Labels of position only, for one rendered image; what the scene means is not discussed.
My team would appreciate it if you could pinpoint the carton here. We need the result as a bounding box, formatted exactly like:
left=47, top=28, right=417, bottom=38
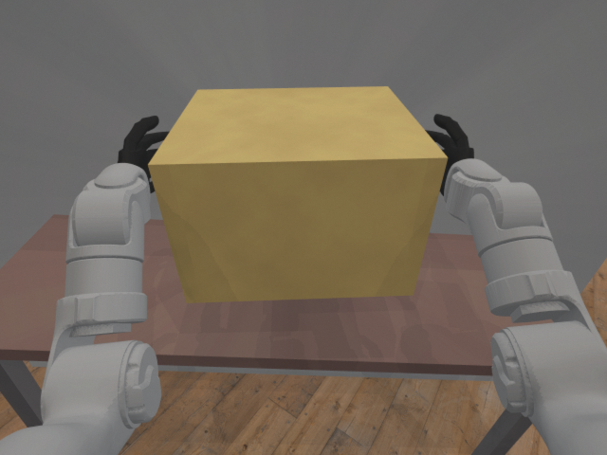
left=148, top=86, right=448, bottom=303

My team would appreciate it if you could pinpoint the table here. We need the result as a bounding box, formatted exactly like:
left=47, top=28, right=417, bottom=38
left=0, top=214, right=553, bottom=455

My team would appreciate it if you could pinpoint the right robot forearm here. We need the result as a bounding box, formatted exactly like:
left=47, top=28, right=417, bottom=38
left=444, top=158, right=607, bottom=360

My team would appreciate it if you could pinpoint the right robot upper arm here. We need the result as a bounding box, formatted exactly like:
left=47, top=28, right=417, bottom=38
left=490, top=320, right=607, bottom=455

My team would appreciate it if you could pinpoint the left robot forearm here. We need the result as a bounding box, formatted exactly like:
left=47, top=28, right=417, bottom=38
left=41, top=163, right=151, bottom=422

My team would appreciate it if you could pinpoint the right robot hand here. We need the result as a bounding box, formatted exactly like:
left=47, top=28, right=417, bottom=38
left=425, top=114, right=474, bottom=196

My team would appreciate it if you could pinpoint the left robot upper arm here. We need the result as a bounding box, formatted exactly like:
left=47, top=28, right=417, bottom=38
left=0, top=340, right=161, bottom=455

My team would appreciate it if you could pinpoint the left robot hand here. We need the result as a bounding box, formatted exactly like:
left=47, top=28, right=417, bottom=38
left=118, top=116, right=170, bottom=193

